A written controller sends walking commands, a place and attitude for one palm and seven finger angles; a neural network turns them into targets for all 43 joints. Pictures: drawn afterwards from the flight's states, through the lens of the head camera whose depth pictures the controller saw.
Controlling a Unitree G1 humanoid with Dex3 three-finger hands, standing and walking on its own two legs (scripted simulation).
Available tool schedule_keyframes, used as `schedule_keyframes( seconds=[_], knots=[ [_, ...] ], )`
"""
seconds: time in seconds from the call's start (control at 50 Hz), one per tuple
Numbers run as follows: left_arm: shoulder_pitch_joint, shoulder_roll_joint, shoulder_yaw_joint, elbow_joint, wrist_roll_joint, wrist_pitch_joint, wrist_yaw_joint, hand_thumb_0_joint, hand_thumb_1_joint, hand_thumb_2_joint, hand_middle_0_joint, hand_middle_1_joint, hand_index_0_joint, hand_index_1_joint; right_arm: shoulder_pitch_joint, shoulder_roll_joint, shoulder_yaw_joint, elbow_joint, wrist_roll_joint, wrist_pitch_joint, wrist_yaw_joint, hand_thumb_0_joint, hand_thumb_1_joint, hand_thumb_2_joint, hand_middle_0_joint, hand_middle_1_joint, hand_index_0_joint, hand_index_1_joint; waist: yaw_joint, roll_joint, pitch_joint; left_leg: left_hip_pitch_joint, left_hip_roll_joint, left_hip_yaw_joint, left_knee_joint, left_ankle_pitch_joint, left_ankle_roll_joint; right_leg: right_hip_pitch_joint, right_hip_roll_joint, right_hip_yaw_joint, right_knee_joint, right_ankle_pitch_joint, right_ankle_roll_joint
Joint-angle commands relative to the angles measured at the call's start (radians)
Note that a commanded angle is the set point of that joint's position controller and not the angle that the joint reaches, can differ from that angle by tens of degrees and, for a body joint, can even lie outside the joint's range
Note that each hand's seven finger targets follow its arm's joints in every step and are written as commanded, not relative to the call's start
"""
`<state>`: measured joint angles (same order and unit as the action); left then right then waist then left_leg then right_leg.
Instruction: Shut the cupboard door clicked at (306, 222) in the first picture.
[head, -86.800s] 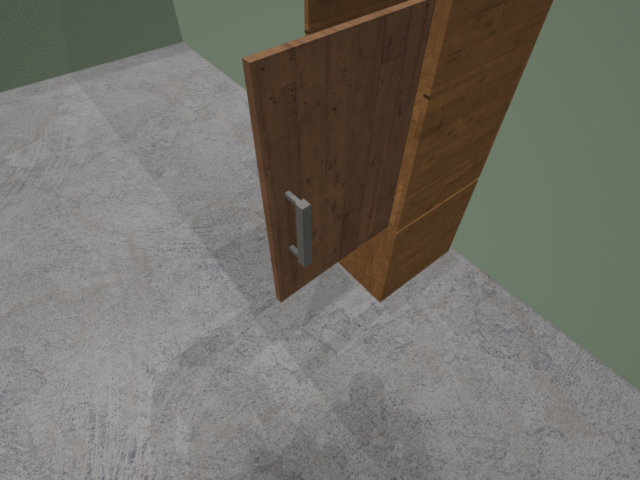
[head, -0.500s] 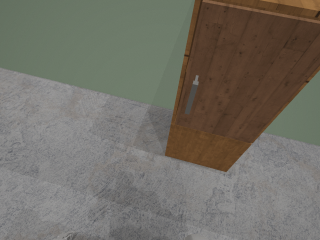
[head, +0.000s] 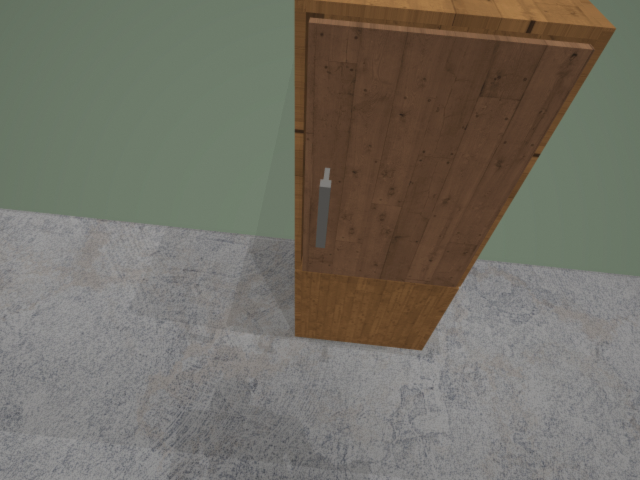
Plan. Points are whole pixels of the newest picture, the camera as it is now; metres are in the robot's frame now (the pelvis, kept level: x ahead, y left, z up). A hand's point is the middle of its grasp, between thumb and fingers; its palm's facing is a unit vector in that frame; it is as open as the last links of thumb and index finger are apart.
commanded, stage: take the last steps up to it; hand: left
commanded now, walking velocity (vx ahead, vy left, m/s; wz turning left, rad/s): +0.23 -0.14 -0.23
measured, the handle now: (323, 209) +0.61 +0.02 -0.08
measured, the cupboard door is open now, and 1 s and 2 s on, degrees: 0 0 0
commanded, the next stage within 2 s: come to a stop and stand still in 0.38 s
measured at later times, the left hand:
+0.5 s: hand (268, 429) +0.22 +0.08 -0.16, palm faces -0.10 -0.97 -0.20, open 7.4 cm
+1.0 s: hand (276, 436) +0.21 +0.07 -0.16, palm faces -0.02 -0.96 -0.28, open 7.4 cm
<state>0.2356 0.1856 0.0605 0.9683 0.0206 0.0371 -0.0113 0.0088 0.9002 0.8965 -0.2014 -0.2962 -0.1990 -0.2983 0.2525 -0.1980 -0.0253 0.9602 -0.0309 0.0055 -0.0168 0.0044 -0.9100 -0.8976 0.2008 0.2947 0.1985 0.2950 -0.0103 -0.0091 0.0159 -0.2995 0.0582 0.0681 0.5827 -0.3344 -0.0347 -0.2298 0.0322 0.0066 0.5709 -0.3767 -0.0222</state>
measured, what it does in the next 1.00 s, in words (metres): walks ahead: right foot, then left foot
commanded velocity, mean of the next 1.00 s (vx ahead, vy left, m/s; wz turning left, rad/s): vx -0.01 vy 0.00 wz -0.03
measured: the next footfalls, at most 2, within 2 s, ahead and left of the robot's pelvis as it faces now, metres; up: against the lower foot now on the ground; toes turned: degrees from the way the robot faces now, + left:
right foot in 0.40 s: +0.15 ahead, -0.22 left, +0.00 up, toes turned -6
left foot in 0.70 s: +0.25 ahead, -0.01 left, +0.00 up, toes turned -1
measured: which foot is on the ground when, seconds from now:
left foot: down 0.00-0.40, up 0.42-0.68, down 0.70-0.96, up 0.98-1.00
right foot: down 0.00-0.00, up 0.02-0.38, down 0.40-1.00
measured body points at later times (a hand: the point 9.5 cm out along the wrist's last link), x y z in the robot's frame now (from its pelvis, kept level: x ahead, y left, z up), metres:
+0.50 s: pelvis +0.11 -0.09 +0.00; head +0.16 -0.10 +0.45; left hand +0.22 +0.14 -0.14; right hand +0.04 -0.33 -0.15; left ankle +0.03 +0.06 -0.66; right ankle +0.12 -0.19 -0.73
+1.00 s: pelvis +0.16 -0.13 +0.00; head +0.20 -0.15 +0.45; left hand +0.21 +0.12 -0.14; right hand +0.26 -0.36 -0.15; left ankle +0.20 -0.01 -0.72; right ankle +0.11 -0.21 -0.73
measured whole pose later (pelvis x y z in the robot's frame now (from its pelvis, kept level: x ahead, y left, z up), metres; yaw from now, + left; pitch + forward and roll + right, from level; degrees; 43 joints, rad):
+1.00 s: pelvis +0.16 -0.13 +0.00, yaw -5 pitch +0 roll +1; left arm 0.23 0.19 0.04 0.98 0.03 0.03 0.03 0.01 0.91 0.90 -0.20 -0.30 -0.20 -0.30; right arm 0.09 -0.19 -0.04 0.95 -0.01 0.06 -0.02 0.00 -0.91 -0.90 0.20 0.30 0.20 0.30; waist 0.03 0.02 0.08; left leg -0.35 0.01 0.05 0.62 -0.31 0.00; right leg -0.22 0.00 -0.04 0.60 -0.38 -0.04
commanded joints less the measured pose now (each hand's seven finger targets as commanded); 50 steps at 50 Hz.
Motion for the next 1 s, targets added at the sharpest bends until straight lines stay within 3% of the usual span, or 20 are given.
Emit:
schedule_keyframes(
  seconds=[0.0, 0.04, 0.1, 0.28, 0.34, 0.36, 0.38, 0.4, 0.42, 0.5, 0.62, 0.66, 0.72, 0.76, 0.82, 0.86, 0.9, 0.94, 0.96, 0.98],
  knots=[
    [-0.102, 0.108, 0.023, -0.117, 0.015, -0.016, -0.013, 0.0, 0.9, 0.9, -0.2, -0.3, -0.2, -0.3, 0.257, -0.27, -0.055, 0.009, -0.016, -0.036, -0.035, 0.0, -0.9, -0.9, 0.2, 0.3, 0.2, 0.3, -0.095, 0.252, 0.015, 0.254, 0.433, -0.56, -0.404, -0.074, 0.179, -0.456, -0.019, 0.052, 0.497, -0.195, -0.005],
    [-0.092, 0.114, 0.035, -0.091, 0.015, -0.02, -0.028, 0.0, 0.9, 0.9, -0.2, -0.3, -0.2, -0.3, 0.154, -0.196, -0.034, -0.022, -0.012, -0.041, -0.034, 0.0, -0.9, -0.9, 0.2, 0.3, 0.2, 0.3, -0.038, 0.171, 0.08, 0.157, 0.356, -0.381, -0.388, 0.069, 0.16, -0.441, -0.073, 0.056, 0.599, -0.046, 0.012],
    [-0.063, 0.08, 0.027, -0.065, 0.007, -0.014, -0.039, 0.0, 0.9, 0.9, -0.2, -0.3, -0.2, -0.3, 0.139, -0.162, -0.025, -0.011, -0.008, -0.057, -0.036, 0.0, -0.9, -0.9, 0.2, 0.3, 0.2, 0.3, -0.013, 0.144, 0.057, 0.184, 0.281, -0.159, -0.355, 0.326, 0.145, -0.396, -0.077, 0.019, 0.555, 0.049, 0.033],
    [-0.132, 0.062, 0.01, -0.068, 0.005, -0.023, -0.044, 0.0, 0.9, 0.9, -0.2, -0.3, -0.2, -0.3, 0.159, -0.182, -0.053, 0.05, -0.008, -0.041, -0.019, 0.0, -0.9, -0.9, 0.2, 0.3, 0.2, 0.3, -0.035, 0.202, 0.068, 0.157, 0.268, -0.018, -0.291, 0.314, 0.138, -0.191, -0.06, -0.107, 0.101, 0.098, 0.023],
    [0.082, 0.117, 0.028, 0.006, 0.008, -0.046, -0.036, 0.0, 0.9, 0.9, -0.2, -0.3, -0.2, -0.3, 0.125, -0.181, -0.055, 0.052, 0.006, -0.036, -0.011, 0.0, -0.9, -0.9, 0.2, 0.3, 0.2, 0.3, 0.068, 0.091, -0.042, 0.061, 0.177, 0.062, -0.041, 0.322, 0.072, 0.171, -0.026, -0.119, -0.124, 0.21, -0.007],
    [0.198, 0.209, 0.049, 0.044, 0.013, -0.061, -0.021, 0.0, 0.9, 0.9, -0.2, -0.3, -0.2, -0.3, 0.13, -0.122, -0.043, 0.037, 0.019, -0.04, 0.0, 0.0, -0.9, -0.9, 0.2, 0.3, 0.2, 0.3, 0.116, -0.12, -0.117, -0.143, 0.086, 0.134, 0.195, 0.137, 0.028, 0.399, -0.212, 0.095, -0.188, 0.162, -0.076],
    [0.259, 0.273, 0.057, 0.065, 0.006, -0.062, -0.004, 0.0, 0.9, 0.9, -0.2, -0.3, -0.2, -0.3, 0.087, -0.057, -0.027, -0.004, 0.025, -0.036, 0.0, 0.0, -0.9, -0.9, 0.2, 0.3, 0.2, 0.3, 0.129, -0.263, -0.114, -0.275, -0.02, 0.097, 0.449, -0.328, 0.018, 0.388, -0.409, 0.357, -0.297, 0.255, -0.169],
    [0.212, 0.256, 0.053, 0.062, 0.0, -0.064, 0.008, 0.0, 0.9, 0.9, -0.2, -0.3, -0.2, -0.3, 0.062, -0.075, -0.031, -0.001, 0.023, -0.03, -0.009, 0.0, -0.9, -0.9, 0.2, 0.3, 0.2, 0.3, 0.115, -0.237, -0.099, -0.318, 0.014, -0.018, 0.569, -0.3, 0.027, 0.324, -0.417, 0.366, -0.323, 0.307, -0.212],
    [0.144, 0.216, 0.041, 0.052, -0.001, -0.063, 0.014, 0.0, 0.9, 0.9, -0.2, -0.3, -0.2, -0.3, 0.05, -0.08, -0.035, 0.007, 0.021, -0.031, -0.013, 0.0, -0.9, -0.9, 0.2, 0.3, 0.2, 0.3, 0.089, -0.254, -0.058, -0.335, 0.034, -0.042, 0.631, -0.242, 0.023, 0.267, -0.4, 0.354, -0.323, 0.321, -0.232],
    [-0.025, 0.096, -0.001, 0.019, 0.003, -0.075, 0.033, 0.0, 0.9, 0.9, -0.2, -0.3, -0.2, -0.3, 0.109, -0.013, -0.013, 0.057, 0.011, -0.012, -0.003, 0.0, -0.9, -0.9, 0.2, 0.3, 0.2, 0.3, -0.022, -0.062, -0.037, -0.136, 0.051, -0.039, 0.419, -0.093, 0.0, 0.041, -0.305, 0.056, -0.277, 0.607, -0.181],
    [-0.012, 0.116, -0.005, 0.045, -0.005, -0.069, 0.05, 0.0, 0.9, 0.9, -0.2, -0.3, -0.2, -0.3, 0.072, -0.022, -0.003, 0.059, 0.024, 0.009, -0.007, 0.0, -0.9, -0.9, 0.2, 0.3, 0.2, 0.3, -0.012, -0.088, -0.053, -0.002, -0.007, -0.03, 0.013, 0.084, -0.006, 0.11, -0.282, 0.037, -0.17, 0.863, -0.142],
    [0.008, 0.124, 0.0, 0.047, -0.011, -0.056, 0.055, 0.0, 0.9, 0.9, -0.2, -0.3, -0.2, -0.3, 0.055, -0.066, -0.016, 0.048, 0.02, 0.015, -0.008, 0.0, -0.9, -0.9, 0.2, 0.3, 0.2, 0.3, -0.008, -0.073, -0.047, 0.067, 0.021, -0.06, -0.081, 0.33, 0.014, 0.083, -0.273, 0.039, -0.114, 0.782, -0.095],
    [0.044, 0.098, -0.002, 0.015, -0.006, -0.026, 0.068, 0.0, 0.9, 0.9, -0.2, -0.3, -0.2, -0.3, 0.013, -0.131, -0.032, 0.011, 0.012, 0.019, -0.019, 0.0, -0.9, -0.9, 0.2, 0.3, 0.2, 0.3, 0.01, 0.129, -0.023, 0.146, 0.165, -0.168, -0.076, 0.818, 0.112, -0.031, -0.155, -0.019, -0.038, 0.423, -0.015],
    [0.033, 0.099, -0.006, 0.0, -0.011, -0.013, 0.062, 0.0, 0.9, 0.9, -0.2, -0.3, -0.2, -0.3, -0.011, -0.152, -0.036, -0.012, 0.019, 0.021, -0.024, 0.0, -0.9, -0.9, 0.2, 0.3, 0.2, 0.3, 0.015, 0.214, -0.05, 0.097, 0.227, -0.242, -0.19, 0.82, 0.181, 0.008, -0.087, -0.059, 0.08, 0.031, 0.018],
    [0.054, 0.09, 0.0, -0.01, -0.007, -0.004, 0.057, 0.0, 0.9, 0.9, -0.2, -0.3, -0.2, -0.3, -0.058, -0.166, -0.043, -0.036, 0.008, 0.023, -0.028, 0.0, -0.9, -0.9, 0.2, 0.3, 0.2, 0.3, 0.029, 0.182, -0.093, 0.194, 0.249, -0.247, -0.164, 0.899, 0.236, -0.072, -0.062, -0.02, 0.174, -0.119, 0.018],
    [0.076, 0.084, 0.002, -0.013, -0.004, -0.006, 0.054, 0.0, 0.9, 0.9, -0.2, -0.3, -0.2, -0.3, -0.084, -0.169, -0.05, -0.049, 0.009, 0.026, -0.027, 0.0, -0.9, -0.9, 0.2, 0.3, 0.2, 0.3, 0.037, 0.137, -0.124, 0.208, 0.227, -0.214, -0.121, 0.858, 0.222, -0.052, -0.056, -0.012, 0.111, -0.053, 0.018],
    [0.104, 0.096, 0.001, -0.014, 0.004, -0.016, 0.054, 0.0, 0.9, 0.9, -0.2, -0.3, -0.2, -0.3, -0.114, -0.159, -0.053, -0.066, 0.018, 0.028, -0.023, 0.0, -0.9, -0.9, 0.2, 0.3, 0.2, 0.3, 0.048, 0.02, -0.128, 0.153, 0.144, -0.154, -0.04, 0.657, 0.146, 0.026, -0.088, 0.043, -0.085, 0.274, 0.008],
    [0.057, 0.179, 0.009, -0.032, 0.012, -0.023, 0.051, 0.0, 0.9, 0.9, -0.2, -0.3, -0.2, -0.3, -0.105, -0.097, -0.051, -0.083, 0.027, 0.035, -0.006, 0.0, -0.9, -0.9, 0.2, 0.3, 0.2, 0.3, 0.02, -0.183, -0.061, 0.0, -0.044, -0.031, 0.096, 0.123, 0.031, 0.034, -0.333, 0.276, -0.202, 0.558, -0.111],
    [0.051, 0.184, 0.01, -0.029, 0.012, -0.029, 0.05, 0.0, 0.9, 0.9, -0.2, -0.3, -0.2, -0.3, -0.136, -0.082, -0.047, -0.082, 0.02, 0.046, -0.005, 0.0, -0.9, -0.9, 0.2, 0.3, 0.2, 0.3, 0.036, -0.22, -0.018, -0.063, -0.079, -0.051, 0.221, -0.169, 0.017, 0.026, -0.392, 0.312, -0.231, 0.729, -0.178],
    [0.059, 0.167, 0.007, -0.022, 0.015, -0.031, 0.052, 0.0, 0.9, 0.9, -0.2, -0.3, -0.2, -0.3, -0.147, -0.08, -0.047, -0.079, 0.018, 0.052, -0.007, 0.0, -0.9, -0.9, 0.2, 0.3, 0.2, 0.3, 0.04, -0.184, -0.013, -0.081, -0.065, -0.093, 0.309, -0.222, 0.02, 0.032, -0.394, 0.296, -0.215, 0.824, -0.206]
  ],
)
